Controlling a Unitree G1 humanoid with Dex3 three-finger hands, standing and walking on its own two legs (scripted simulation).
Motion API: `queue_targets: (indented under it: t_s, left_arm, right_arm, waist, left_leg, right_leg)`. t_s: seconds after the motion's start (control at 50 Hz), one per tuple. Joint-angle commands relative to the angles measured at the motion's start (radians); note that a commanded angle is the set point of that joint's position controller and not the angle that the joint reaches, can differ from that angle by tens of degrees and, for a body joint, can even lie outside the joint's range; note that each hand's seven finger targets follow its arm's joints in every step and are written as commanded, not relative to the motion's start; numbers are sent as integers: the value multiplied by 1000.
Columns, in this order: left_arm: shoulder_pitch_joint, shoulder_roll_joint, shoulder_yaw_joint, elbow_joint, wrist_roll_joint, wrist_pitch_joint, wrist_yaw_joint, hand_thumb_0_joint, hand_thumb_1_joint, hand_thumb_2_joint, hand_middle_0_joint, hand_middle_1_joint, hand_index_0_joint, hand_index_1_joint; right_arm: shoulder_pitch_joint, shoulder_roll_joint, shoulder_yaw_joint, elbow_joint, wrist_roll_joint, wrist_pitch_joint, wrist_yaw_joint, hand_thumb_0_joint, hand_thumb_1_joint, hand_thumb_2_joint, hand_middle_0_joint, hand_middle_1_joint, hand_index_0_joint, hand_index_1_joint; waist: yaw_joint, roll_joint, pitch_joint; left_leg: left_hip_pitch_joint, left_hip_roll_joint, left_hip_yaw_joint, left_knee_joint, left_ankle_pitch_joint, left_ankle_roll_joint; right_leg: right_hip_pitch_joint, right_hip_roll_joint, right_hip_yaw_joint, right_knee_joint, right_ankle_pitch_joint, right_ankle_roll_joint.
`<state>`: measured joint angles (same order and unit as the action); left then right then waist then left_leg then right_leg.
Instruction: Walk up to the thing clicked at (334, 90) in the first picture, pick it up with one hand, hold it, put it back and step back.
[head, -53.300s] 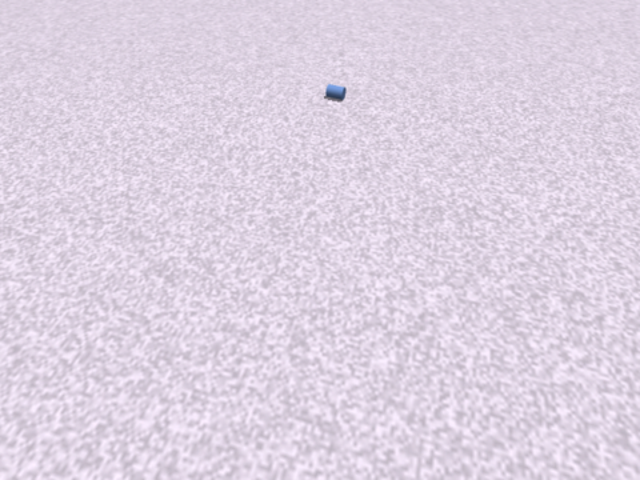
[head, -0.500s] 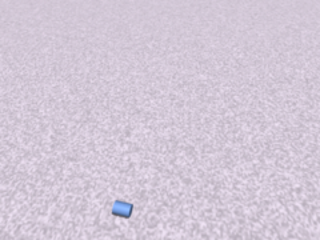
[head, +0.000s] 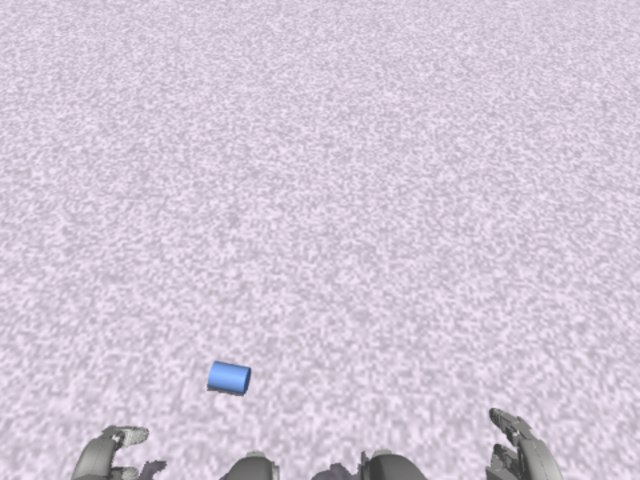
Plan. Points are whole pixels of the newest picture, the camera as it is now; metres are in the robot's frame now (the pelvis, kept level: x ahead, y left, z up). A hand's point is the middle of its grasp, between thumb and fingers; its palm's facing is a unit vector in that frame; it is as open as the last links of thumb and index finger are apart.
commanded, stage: rise first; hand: left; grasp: from above
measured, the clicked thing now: (230, 377) +0.42 +0.24 -0.69
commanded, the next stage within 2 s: none
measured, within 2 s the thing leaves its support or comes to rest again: neither
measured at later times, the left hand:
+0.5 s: hand out of the picture +0.13 +0.26 -0.21, palm faces -0.22 -0.85 -0.48, open 13.4 cm
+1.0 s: hand (177, 421) +0.26 +0.29 -0.41, palm faces -0.49 -0.41 -0.77, open 13.5 cm
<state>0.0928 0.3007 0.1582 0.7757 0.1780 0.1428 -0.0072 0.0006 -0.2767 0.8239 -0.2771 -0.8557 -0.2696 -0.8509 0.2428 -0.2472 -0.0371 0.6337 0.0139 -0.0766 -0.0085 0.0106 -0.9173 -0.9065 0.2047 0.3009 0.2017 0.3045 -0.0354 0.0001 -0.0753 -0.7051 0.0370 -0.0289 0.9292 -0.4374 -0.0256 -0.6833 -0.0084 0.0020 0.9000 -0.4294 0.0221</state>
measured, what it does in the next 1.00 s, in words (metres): lowers itself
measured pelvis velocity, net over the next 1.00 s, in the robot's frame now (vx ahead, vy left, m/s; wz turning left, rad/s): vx -0.08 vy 0.00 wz -0.04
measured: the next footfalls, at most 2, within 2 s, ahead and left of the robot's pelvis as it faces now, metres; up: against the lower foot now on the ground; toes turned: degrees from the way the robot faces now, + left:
none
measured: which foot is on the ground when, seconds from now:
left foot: down 0.00-1.00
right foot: down 0.00-1.00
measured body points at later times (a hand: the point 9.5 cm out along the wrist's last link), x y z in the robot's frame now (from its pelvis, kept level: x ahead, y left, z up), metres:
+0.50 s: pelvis -0.02 +0.01 -0.08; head +0.09 +0.03 +0.36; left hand +0.14 +0.30 -0.18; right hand +0.17 -0.23 -0.16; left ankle +0.01 +0.13 -0.69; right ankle +0.01 -0.14 -0.69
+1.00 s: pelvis -0.08 +0.00 -0.27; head +0.13 +0.01 +0.13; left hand +0.28 +0.31 -0.37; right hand +0.07 -0.27 -0.41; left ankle +0.01 +0.13 -0.69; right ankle +0.00 -0.14 -0.69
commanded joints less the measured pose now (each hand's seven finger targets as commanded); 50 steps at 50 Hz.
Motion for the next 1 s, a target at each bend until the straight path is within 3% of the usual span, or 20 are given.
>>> queue_targets:
  t_s: [0.0, 0.04, 0.08, 0.12, 0.14, 0.2, 0.34, 0.4, 0.52, 0.56, 0.58, 0.64, 0.68, 0.7, 0.78, 0.8, 0.86, 0.88, 0.96, 0.98]
  left_arm:
    - [40, 176, 44, -263, 23, -9, 22, 0, -439, 884, -237, -902, -224, -915]
    - [72, 192, 58, -300, 28, 7, 23, 0, -443, 884, -235, -904, -222, -919]
    - [127, 166, 34, -344, 38, 21, 23, 0, -461, 908, -206, -920, -192, -935]
    - [121, 194, 52, -412, 45, 32, 24, 0, -463, 903, -208, -937, -199, -946]
    - [164, 157, 25, -397, 43, 41, 22, 0, -466, 897, -213, -940, -206, -947]
    - [172, 180, 40, -464, 60, 53, 26, 0, -456, 881, -220, -939, -221, -938]
    - [261, 167, 33, -549, 74, 61, 27, 0, -443, 843, -240, -918, -245, -913]
    - [149, 195, 25, -543, 107, 45, 30, 0, -449, 838, -248, -909, -252, -904]
    - [-23, 239, 16, -399, 215, -67, 26, 0, -436, 857, -227, -892, -224, -895]
    - [-64, 251, 2, -369, 261, -120, 30, 0, -430, 842, -239, -886, -242, -883]
    - [-87, 272, 11, -364, 282, -145, 33, 0, -422, 848, -237, -883, -235, -885]
    - [-181, 320, 29, -268, 348, -213, 53, 0, -413, 842, -265, -848, -257, -857]
    - [-238, 383, 60, -269, 387, -252, 68, 0, -416, 853, -253, -850, -245, -859]
    - [-264, 392, 53, -272, 408, -265, 71, 0, -429, 860, -249, -864, -242, -871]
    - [-371, 433, 64, -133, 478, -301, 81, 0, -438, 886, -221, -887, -218, -890]
    - [-411, 446, 64, -142, 496, -314, 80, 0, -432, 881, -211, -907, -214, -905]
    - [-499, 528, 98, -90, 552, -345, 87, 0, -441, 905, -189, -924, -194, -920]
    - [-537, 521, 82, -72, 573, -356, 85, 0, -457, 918, -168, -940, -176, -932]
    - [-660, 580, 100, -21, 634, -405, 85, 0, -465, 950, -131, -964, -140, -955]
    - [-675, 594, 99, 9, 646, -417, 85, 0, -470, 968, -113, -974, -121, -966]
  right_arm:
    - [-15, -150, -66, -158, -4, -65, -11, 0, -885, -899, 201, 300, 200, 300]
    - [-27, -151, -65, -169, -7, -72, -13, 0, -885, -900, 201, 300, 200, 300]
    - [-21, -144, -63, -180, -9, -77, -13, 0, -877, -898, 201, 300, 200, 300]
    - [-23, -143, -63, -192, -10, -83, -12, 0, -888, -900, 201, 300, 200, 300]
    - [-29, -141, -60, -201, -11, -86, -12, 0, -900, -903, 201, 300, 200, 300]
    - [-22, -137, -58, -208, -13, -97, -15, 0, -908, -904, 201, 300, 200, 300]
    - [-51, -132, -56, -249, -11, -120, -10, 0, -932, -911, 201, 300, 200, 300]
    - [-65, -140, -54, -245, -8, -131, -10, 0, -947, -915, 201, 300, 200, 300]
    - [-94, -166, -60, -203, -12, -162, 6, 0, -911, -906, 201, 300, 200, 300]
    - [-86, -170, -60, -187, -9, -171, 12, 0, -938, -912, 201, 300, 200, 300]
    - [-86, -175, -64, -176, -10, -174, 14, 0, -923, -908, 201, 300, 200, 300]
    - [-96, -189, -68, -151, -10, -176, 22, 0, -941, -914, 201, 300, 200, 300]
    - [-90, -201, -76, -129, -12, -171, 25, 0, -933, -912, 201, 300, 200, 300]
    - [-83, -201, -77, -121, -11, -167, 26, 0, -944, -915, 201, 300, 200, 300]
    - [-68, -207, -82, -77, -17, -146, 36, 0, -936, -913, 201, 300, 200, 300]
    - [-51, -209, -89, -66, -19, -139, 40, 0, -929, -912, 201, 300, 200, 300]
    - [-40, -221, -96, -52, -23, -119, 47, 0, -919, -909, 201, 300, 200, 300]
    - [-37, -220, -93, -41, -26, -112, 49, 0, -922, -910, 201, 300, 200, 300]
    - [-7, -228, -95, -19, -32, -82, 56, 0, -898, -905, 201, 300, 200, 300]
    - [-9, -229, -91, -8, -35, -76, 56, 0, -882, -900, 201, 300, 200, 300]
  waist:
    - [8, 64, -254]
    - [13, 87, -238]
    - [6, 79, -281]
    - [7, 82, -271]
    - [-3, 74, -264]
    - [-7, 67, -306]
    - [5, 76, -330]
    - [-22, 79, -300]
    - [-20, 90, -309]
    - [-19, 103, -387]
    - [-12, 101, -431]
    - [-7, 89, -459]
    - [12, 123, -535]
    - [9, 127, -579]
    - [9, 64, -602]
    - [14, 59, -649]
    - [24, 42, -683]
    - [18, 62, -679]
    - [11, 51, -727]
    - [6, 69, -702]
  left_leg:
    - [72, -23, 23, -42, 243, 20]
    - [43, -16, 11, -30, 210, 16]
    - [32, -14, 9, 6, 242, 18]
    - [-9, -17, 11, 32, 210, 22]
    - [-20, -15, 9, 43, 204, 21]
    - [-55, -17, 13, 100, 232, 26]
    - [-145, -23, 5, 179, 188, 27]
    - [-215, -22, -8, 219, 109, 29]
    - [-394, -24, -34, 338, -85, 28]
    - [-427, -31, -24, 411, -35, 26]
    - [-440, -33, -19, 448, -4, 27]
    - [-550, -39, -15, 532, -47, 29]
    - [-569, -40, -8, 588, -15, 27]
    - [-576, -43, 0, 623, 21, 30]
    - [-719, -51, 17, 742, 13, 43]
    - [-720, -49, 20, 770, 30, 47]
    - [-793, -49, 24, 826, -16, 50]
    - [-809, -49, 25, 844, -22, 49]
    - [-862, -48, 21, 905, -50, 54]
    - [-877, -46, 20, 918, -67, 54]
  right_leg:
    - [19, 21, -36, -14, 201, -37]
    - [-25, 24, -41, 14, 158, -39]
    - [-34, 21, -43, 44, 187, -39]
    - [-60, 18, -40, 56, 168, -37]
    - [-81, 21, -41, 72, 159, -37]
    - [-102, 18, -41, 110, 191, -37]
    - [-203, 19, -44, 198, 145, -41]
    - [-297, 20, -42, 245, 83, -40]
    - [-525, 17, -33, 409, -75, -45]
    - [-560, 14, -27, 477, -35, -46]
    - [-580, 15, -26, 509, -12, -47]
    - [-673, 19, -25, 587, -47, -48]
    - [-709, 18, -19, 642, -22, -50]
    - [-715, 20, -18, 664, 8, -50]
    - [-759, 24, -25, 728, 10, -45]
    - [-759, 24, -25, 744, 25, -45]
    - [-789, 25, -31, 788, -17, -43]
    - [-821, 25, -35, 810, -22, -44]
    - [-867, 28, -51, 865, -54, -42]
    - [-896, 28, -56, 882, -70, -42]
